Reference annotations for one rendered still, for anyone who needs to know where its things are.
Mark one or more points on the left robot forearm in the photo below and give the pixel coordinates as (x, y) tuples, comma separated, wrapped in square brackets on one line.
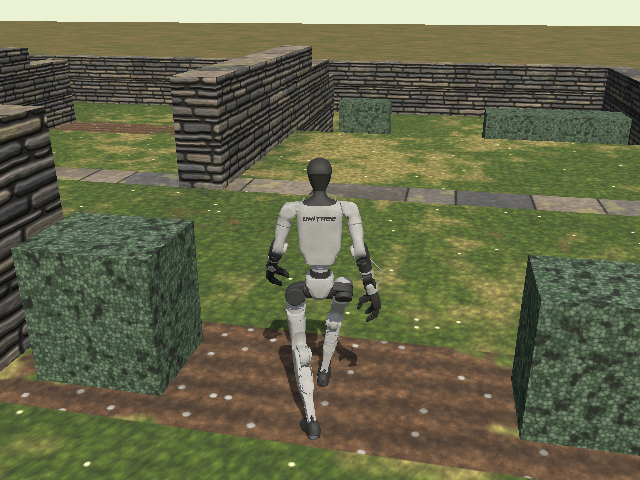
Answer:
[(273, 259)]

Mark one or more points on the robot right foot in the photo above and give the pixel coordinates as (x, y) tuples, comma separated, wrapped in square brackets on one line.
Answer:
[(323, 378)]

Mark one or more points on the right robot upper arm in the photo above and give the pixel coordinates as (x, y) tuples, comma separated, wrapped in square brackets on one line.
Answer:
[(351, 212)]

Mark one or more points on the right robot hand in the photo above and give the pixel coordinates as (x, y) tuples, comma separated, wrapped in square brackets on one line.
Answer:
[(375, 305)]

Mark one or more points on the right robot forearm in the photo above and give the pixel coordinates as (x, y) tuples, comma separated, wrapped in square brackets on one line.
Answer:
[(366, 273)]

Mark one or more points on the robot left thigh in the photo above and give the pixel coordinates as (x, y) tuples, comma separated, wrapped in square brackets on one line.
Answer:
[(295, 307)]

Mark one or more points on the left robot hand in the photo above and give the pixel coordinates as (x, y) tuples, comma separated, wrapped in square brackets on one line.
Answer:
[(279, 271)]

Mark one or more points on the left robot upper arm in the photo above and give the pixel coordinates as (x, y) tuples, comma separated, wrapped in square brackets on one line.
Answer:
[(288, 212)]

